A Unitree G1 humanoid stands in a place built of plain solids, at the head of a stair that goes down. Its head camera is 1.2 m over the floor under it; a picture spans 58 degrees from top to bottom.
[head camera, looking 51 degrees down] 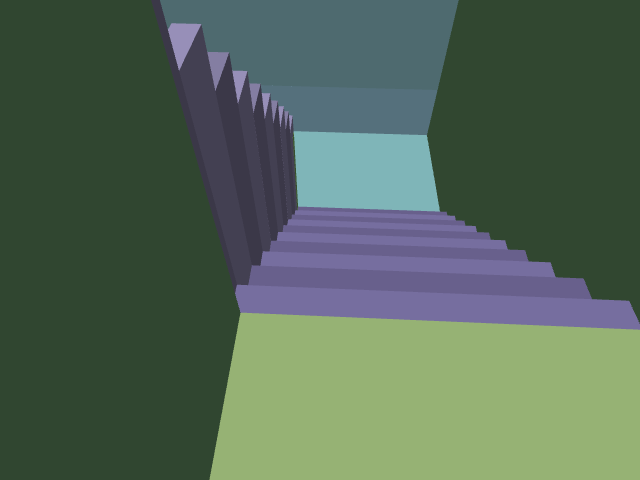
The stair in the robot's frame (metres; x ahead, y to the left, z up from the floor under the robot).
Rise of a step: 0.19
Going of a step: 0.23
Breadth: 1.47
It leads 3 degrees to the right of straight ahead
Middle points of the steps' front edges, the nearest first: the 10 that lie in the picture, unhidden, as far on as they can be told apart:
0.65 -0.41 0.00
0.88 -0.42 -0.19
1.11 -0.43 -0.39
1.34 -0.44 -0.58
1.57 -0.45 -0.78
1.80 -0.46 -0.97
2.03 -0.47 -1.17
2.26 -0.48 -1.36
2.49 -0.49 -1.56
2.72 -0.51 -1.75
